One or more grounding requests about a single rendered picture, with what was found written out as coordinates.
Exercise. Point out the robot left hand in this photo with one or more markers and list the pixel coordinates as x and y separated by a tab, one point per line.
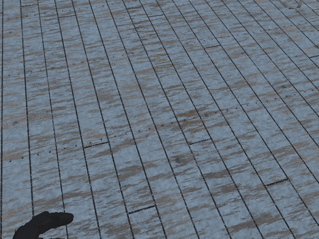
41	223

